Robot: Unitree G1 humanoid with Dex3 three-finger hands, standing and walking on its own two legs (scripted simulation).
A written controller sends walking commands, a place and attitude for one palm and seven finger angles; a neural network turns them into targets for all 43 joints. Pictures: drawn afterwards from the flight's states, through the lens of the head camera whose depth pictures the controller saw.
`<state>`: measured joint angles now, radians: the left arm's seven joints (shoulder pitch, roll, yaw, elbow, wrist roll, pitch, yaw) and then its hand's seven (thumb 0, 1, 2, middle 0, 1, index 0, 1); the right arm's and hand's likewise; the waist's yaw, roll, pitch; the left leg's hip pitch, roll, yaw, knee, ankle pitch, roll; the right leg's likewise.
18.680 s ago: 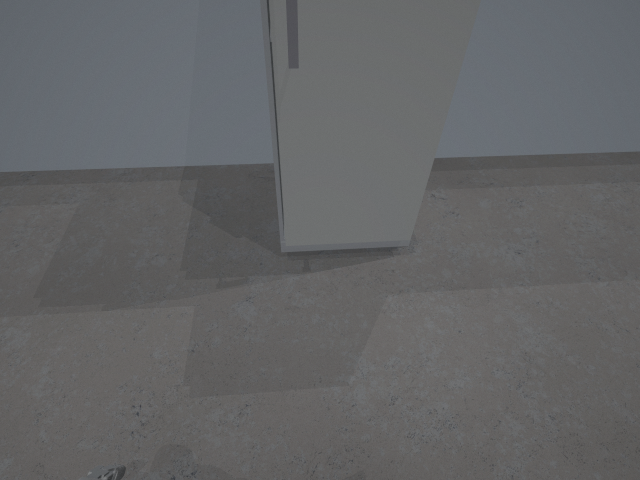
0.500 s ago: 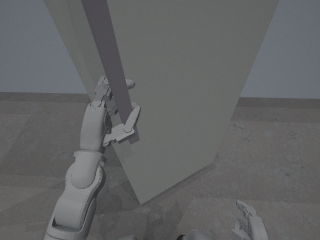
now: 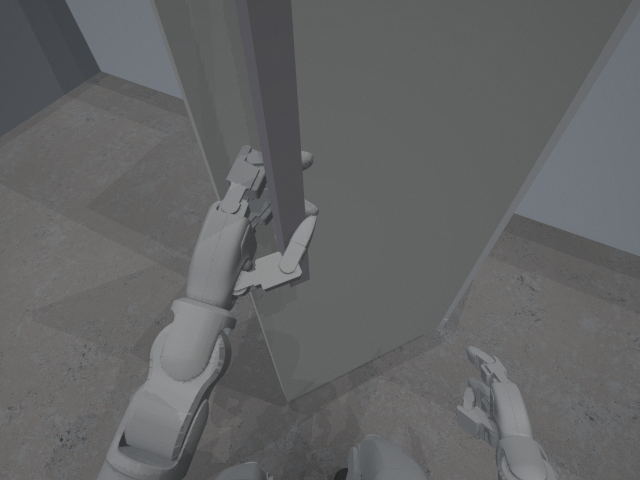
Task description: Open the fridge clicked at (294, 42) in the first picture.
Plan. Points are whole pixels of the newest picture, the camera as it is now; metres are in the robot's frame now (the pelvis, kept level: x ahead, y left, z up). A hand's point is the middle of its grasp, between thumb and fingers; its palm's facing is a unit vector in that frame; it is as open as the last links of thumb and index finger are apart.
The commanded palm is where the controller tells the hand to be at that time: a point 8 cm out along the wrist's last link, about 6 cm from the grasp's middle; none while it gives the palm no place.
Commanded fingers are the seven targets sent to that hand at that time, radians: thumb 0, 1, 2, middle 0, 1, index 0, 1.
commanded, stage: walk backward, drawing the door open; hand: left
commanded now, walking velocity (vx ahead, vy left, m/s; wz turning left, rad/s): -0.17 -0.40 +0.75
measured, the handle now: (267, 116) +0.35 +0.05 +0.28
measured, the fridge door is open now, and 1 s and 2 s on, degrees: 53 88 81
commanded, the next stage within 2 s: stop walking and hold the door back in 0.56 s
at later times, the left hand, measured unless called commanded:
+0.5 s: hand (471, 399) +0.17 -0.10 +0.18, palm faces +0.16 -0.97 -0.18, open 7.7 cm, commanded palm +0.13 -0.06 +0.19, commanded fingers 0.00 0.90 0.90 -0.45 -1.40 -0.45 -1.40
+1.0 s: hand out of the picture +0.13 -0.20 +0.18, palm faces +0.51 -0.84 -0.18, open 7.6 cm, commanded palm +0.10 -0.12 +0.17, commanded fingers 0.00 0.90 0.90 -0.45 -1.40 -0.45 -1.40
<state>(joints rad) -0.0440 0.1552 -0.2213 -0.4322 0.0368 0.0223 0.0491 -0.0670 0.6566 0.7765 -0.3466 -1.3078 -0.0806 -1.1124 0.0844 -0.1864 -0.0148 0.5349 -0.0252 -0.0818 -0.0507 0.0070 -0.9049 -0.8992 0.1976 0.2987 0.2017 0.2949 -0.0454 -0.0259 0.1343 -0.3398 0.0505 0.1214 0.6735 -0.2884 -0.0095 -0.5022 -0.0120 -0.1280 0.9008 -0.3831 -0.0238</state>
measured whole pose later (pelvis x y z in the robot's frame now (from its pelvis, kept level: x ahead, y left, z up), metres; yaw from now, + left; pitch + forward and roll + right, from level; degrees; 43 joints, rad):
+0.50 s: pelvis -0.08 -0.25 +0.01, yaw +24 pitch -3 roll +1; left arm -0.01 0.16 -0.20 -0.42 0.02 -0.03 0.02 -0.07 0.63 0.82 -0.37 -1.29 -0.08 -1.16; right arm 0.14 -0.18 0.00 0.57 -0.02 -0.07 -0.02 0.01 -0.90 -0.90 0.20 0.30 0.20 0.30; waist -0.06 0.02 0.17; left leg -0.31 0.09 0.03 0.62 -0.26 -0.06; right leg -0.56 0.02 -0.04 1.07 -0.36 0.02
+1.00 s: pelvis -0.10 -0.47 +0.03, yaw +37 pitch -1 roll +2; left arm -0.30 0.20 -0.13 0.15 -0.07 -0.03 0.07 -0.06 0.53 0.92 -0.39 -1.25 -0.18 -1.22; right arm 0.10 -0.24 0.02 0.63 0.02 0.03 -0.06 0.01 -0.90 -0.90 0.20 0.30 0.20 0.30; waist 0.00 -0.01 -0.02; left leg -0.06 -0.02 0.12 0.39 -0.51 0.09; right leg -0.41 -0.01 -0.19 0.47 -0.15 0.04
